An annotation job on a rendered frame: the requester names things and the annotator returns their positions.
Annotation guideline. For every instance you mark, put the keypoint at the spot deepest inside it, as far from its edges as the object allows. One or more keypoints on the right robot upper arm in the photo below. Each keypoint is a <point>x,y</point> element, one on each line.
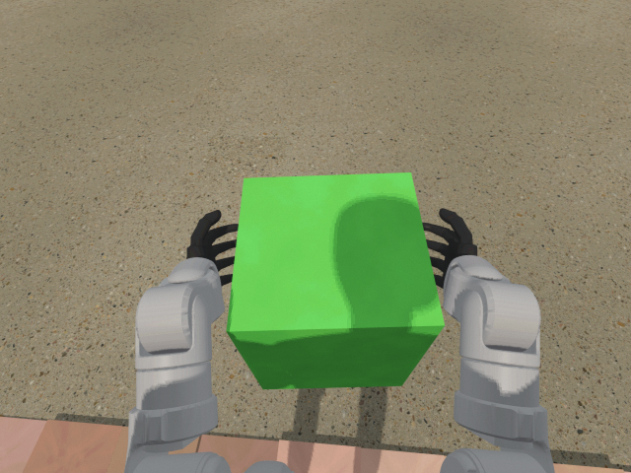
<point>472,460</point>

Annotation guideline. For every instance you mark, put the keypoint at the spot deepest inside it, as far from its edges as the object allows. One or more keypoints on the left robot upper arm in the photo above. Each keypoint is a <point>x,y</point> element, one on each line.
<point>196,462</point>

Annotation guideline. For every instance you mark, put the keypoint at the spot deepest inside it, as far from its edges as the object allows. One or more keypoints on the robot left hand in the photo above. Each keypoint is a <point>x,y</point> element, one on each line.
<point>201,243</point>

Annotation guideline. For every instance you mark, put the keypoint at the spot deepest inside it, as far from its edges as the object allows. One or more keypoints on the right robot forearm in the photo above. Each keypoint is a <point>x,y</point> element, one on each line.
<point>498,396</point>

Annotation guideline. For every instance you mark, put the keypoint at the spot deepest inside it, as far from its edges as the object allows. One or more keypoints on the carton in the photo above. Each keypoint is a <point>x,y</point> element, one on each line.
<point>333,284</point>

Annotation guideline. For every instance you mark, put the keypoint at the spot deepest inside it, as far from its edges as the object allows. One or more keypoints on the robot right hand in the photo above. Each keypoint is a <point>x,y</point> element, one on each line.
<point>460,242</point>

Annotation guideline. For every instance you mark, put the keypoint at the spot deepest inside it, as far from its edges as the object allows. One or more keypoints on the left robot forearm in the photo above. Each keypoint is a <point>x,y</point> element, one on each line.
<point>173,347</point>

